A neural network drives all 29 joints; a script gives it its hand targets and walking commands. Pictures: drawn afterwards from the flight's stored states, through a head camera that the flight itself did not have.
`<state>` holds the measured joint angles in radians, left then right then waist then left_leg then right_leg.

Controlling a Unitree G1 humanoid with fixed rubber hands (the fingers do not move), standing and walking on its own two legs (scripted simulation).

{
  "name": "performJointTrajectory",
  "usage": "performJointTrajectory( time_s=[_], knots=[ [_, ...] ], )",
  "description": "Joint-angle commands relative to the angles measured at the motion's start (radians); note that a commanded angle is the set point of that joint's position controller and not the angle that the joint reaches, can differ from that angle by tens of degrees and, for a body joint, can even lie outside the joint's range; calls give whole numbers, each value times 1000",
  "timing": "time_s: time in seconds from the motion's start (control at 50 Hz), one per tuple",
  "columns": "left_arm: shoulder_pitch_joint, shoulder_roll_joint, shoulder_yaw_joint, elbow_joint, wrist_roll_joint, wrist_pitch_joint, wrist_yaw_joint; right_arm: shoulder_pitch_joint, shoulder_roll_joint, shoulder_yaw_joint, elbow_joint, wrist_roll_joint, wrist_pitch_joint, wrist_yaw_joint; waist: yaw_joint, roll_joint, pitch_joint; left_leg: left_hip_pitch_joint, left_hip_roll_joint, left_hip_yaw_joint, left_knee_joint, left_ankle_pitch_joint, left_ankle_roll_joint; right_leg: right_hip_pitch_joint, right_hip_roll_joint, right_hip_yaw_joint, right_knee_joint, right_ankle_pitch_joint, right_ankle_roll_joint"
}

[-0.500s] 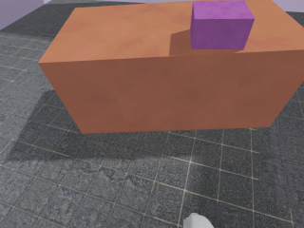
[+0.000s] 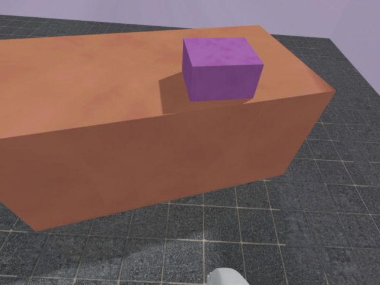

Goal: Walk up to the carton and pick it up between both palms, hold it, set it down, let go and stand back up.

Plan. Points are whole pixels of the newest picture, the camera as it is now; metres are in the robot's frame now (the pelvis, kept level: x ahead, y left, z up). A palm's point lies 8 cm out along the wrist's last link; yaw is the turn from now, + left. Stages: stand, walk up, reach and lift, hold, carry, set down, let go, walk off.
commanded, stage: walk up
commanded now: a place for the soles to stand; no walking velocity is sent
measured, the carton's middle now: (218, 68) +0.91 -0.11 -0.01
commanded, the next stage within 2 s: none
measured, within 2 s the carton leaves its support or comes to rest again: neither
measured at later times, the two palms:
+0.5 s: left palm (116, 223) +0.28 +0.19 -0.11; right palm (315, 256) +0.22 -0.32 -0.13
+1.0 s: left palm (123, 162) +0.49 +0.22 -0.12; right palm (290, 193) +0.37 -0.28 -0.09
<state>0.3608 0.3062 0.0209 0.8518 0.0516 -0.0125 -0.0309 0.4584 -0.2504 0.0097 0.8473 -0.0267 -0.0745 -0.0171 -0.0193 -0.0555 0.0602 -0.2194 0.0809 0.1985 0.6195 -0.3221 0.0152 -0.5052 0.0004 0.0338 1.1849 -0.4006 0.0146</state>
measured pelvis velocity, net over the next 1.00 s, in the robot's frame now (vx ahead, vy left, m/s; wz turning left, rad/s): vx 0.41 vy -0.03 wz -0.09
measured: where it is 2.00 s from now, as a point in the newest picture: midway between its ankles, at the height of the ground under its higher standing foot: (201, 238)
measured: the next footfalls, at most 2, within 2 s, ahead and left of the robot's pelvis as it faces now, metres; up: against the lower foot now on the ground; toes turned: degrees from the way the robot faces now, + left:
right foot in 0.30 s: +0.29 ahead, -0.16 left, +0.00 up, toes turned -11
left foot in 0.76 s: +0.49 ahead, +0.04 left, +0.00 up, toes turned +2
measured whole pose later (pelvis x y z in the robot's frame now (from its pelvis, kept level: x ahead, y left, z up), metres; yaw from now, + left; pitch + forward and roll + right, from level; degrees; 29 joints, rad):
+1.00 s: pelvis +0.41 -0.03 +0.01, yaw -5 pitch -2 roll +0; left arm 0.32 0.29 0.00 0.82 0.06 -0.01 -0.03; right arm 0.47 -0.21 -0.02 0.80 -0.03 -0.08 -0.01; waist -0.03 -0.07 0.08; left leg -0.20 0.04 0.09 0.50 -0.26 0.02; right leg -0.54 -0.07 -0.03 1.09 -0.35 0.04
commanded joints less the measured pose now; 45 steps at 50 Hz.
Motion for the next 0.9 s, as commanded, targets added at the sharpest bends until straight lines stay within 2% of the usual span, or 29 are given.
performJointTrajectory(
  time_s=[0.0, 0.06, 0.12, 0.18, 0.2, 0.22, 0.24, 0.26, 0.28, 0.3, 0.32, 0.34, 0.36, 0.38, 0.4, 0.42, 0.46, 0.52, 0.58, 0.66, 0.7, 0.72, 0.74, 0.76, 0.78, 0.8, 0.84, 0.86, 0.88],
  knots=[
    [42, -1, -1, -41, -2, -13, -15, 54, -91, -18, -12, -15, -40, 3, 29, 193, 90, 79, 240, -267, -406, 79, 124, -190, -53, 36, -85, 152, 6],
    [-60, -28, -17, -67, -2, -12, -25, 105, -93, -17, 9, -17, -39, 7, 12, 193, 63, 130, 208, -133, -356, 245, 118, -173, -51, -17, -227, 263, 4],
    [-185, -47, -29, -105, 1, -17, -34, 135, -114, -18, 18, -20, -29, 12, -20, 193, 78, 130, 205, -56, -349, 262, 123, -107, -46, -76, -410, 321, -7],
    [-210, -38, -23, -115, 8, -25, -35, 128, -156, -23, 17, -31, -6, 10, -19, 211, 98, 121, 248, -30, -330, 231, 139, 11, -41, -107, -524, 285, -32],
    [-197, -28, -17, -112, 11, -28, -33, 130, -159, -22, 19, -33, 3, 8, -11, 203, 104, 106, 254, -23, -310, 219, 139, 60, -37, -115, -548, 274, -42],
    [-151, -19, -10, -102, 15, -32, -28, 123, -170, -23, 18, -33, 14, 7, 15, 189, 91, 86, 255, -13, -253, 220, 136, 140, -30, -124, -574, 257, -54],
    [-70, 2, 4, -78, 19, -37, -21, 120, -172, -21, 20, -32, 24, 7, 57, 136, 65, 42, 230, 25, -113, 264, 123, 261, -17, -121, -613, 250, -68],
    [62, 48, 28, -38, 25, -43, -7, 154, -144, -9, 19, -32, 32, 11, 107, 20, -19, -14, 163, 66, 129, 250, 97, 427, -6, -98, -613, 228, -80],
    [201, 138, 58, -25, 22, -43, 10, 213, -102, 9, -6, -24, 36, 21, 147, -130, -153, -164, 78, 53, 418, 25, 51, 621, -156, 167, -610, 149, -116],
    [240, 211, 80, -48, -18, -38, 27, 230, -78, 18, -43, 8, 49, 31, 142, -202, -188, -375, -35, -46, 620, -281, 4, 693, -345, 644, -795, 3, -217],
    [222, 219, 87, -53, -65, -28, 46, 112, -142, -2, -84, 5, 58, 28, 162, -55, -124, -411, -3, -169, 683, -252, 6, 568, -393, 754, -937, -153, -236],
    [161, 188, 67, -70, -71, -25, 57, 46, -139, -6, -100, 8, 54, 32, 139, -25, -31, -439, 21, -205, 725, -186, 12, 492, -379, 651, -950, -69, -187],
    [111, 165, 56, -73, -59, -26, 62, 44, -104, -2, -100, 7, 45, 33, 111, -48, -6, -440, 37, -217, 729, -152, 16, 452, -366, 534, -925, 39, -190],
    [70, 130, 46, -82, -47, -32, 61, 56, -93, -4, -93, 0, 40, 32, 78, -62, -4, -401, 51, -225, 670, -132, 16, 381, -335, 426, -916, 83, -193],
    [39, 88, 37, -82, -41, -42, 52, 62, -87, -8, -90, -8, 36, 32, 49, -80, 3, -334, 56, -236, 614, -131, 12, 292, -306, 341, -918, 103, -199],
    [26, 55, 29, -76, -35, -51, 43, 76, -80, -11, -80, -15, 36, 34, 27, -70, -7, -286, 49, -237, 576, -127, 6, 244, -281, 289, -927, 101, -205],
    [33, 36, 22, -64, -30, -67, 35, 72, -68, -20, -69, -24, 41, 41, 17, -48, 1, -283, 35, -225, 524, -81, -8, 219, -275, 244, -942, 128, -223],
    [51, 49, 22, -49, -25, -76, 31, 2, -56, -24, -82, -29, 48, 51, 20, -63, 62, -335, 41, -218, 392, 21, -22, 185, -267, 180, -974, 24, -226],
    [70, 73, 23, -31, -21, -74, 24, -85, -52, -25, -108, -28, 38, 62, 36, -92, 82, -300, 19, -177, 221, 127, -17, 168, -224, 105, -973, -97, -208],
    [112, 115, 26, -4, -6, -59, 13, -138, -48, -33, -132, -23, 23, 55, 52, -89, 78, -165, -39, -111, 58, 147, 5, 166, -233, 54, -895, -66, -209],
    [111, 111, 14, -2, 1, -45, 11, -66, -60, -46, -122, -26, 10, 39, 15, -31, 56, -2, -69, -100, -30, 179, 21, 127, -218, 20, -767, -29, -181],
    [121, 85, -2, -1, 5, -39, 9, 18, -85, -61, -103, -34, 0, 26, -22, 22, 26, 111, -74, -129, -67, 145, 29, 96, -181, -18, -615, 27, -151],
    [154, 38, -19, -9, 7, -36, 6, 123, -138, -81, -90, -41, -8, 15, -55, 158, -53, 227, 55, -311, -131, 1, 46, 36, -105, -94, -345, 33, -104],
    [196, -17, -37, -38, 7, -30, 3, 186, -222, -100, -106, -34, -7, 7, -48, 316, -72, 273, 314, -743, -281, -155, 89, -120, -11, -109, -58, -205, -34],
    [174, 57, -16, -60, 4, -8, 13, 190, -270, -113, -90, 7, 10, -5, -57, 231, -15, 218, 405, -989, -402, -316, 187, -221, -25, -47, 29, -231, -20],
    [90, 92, -9, -72, 9, 0, 16, 164, -228, -105, -100, 28, 16, -13, -68, 140, 50, 164, 381, -938, -428, -340, 191, -246, -66, 1, 69, -169, -11],
    [57, 67, -13, -67, 3, -10, 15, 90, -172, -83, -113, 12, 5, -12, -39, 168, 83, 150, 291, -652, -374, -59, 174, -257, -91, 14, 37, -41, -3],
    [69, 63, -10, -64, 3, -13, 13, 64, -134, -68, -116, 5, -4, -8, -20, 196, 58, 114, 256, -561, -367, 42, 168, -196, -108, 17, -14, -16, 6],
    [74, 55, -9, -60, 5, -13, 10, 50, -101, -59, -110, 4, -13, -2, -2, 183, 42, 83, 230, -499, -365, 123, 162, -144, -112, 18, -39, 7, 14]
  ],
)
